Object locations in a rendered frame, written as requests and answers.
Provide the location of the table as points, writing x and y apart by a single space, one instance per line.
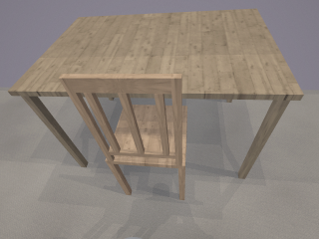
220 54

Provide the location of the chair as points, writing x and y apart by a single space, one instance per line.
146 135

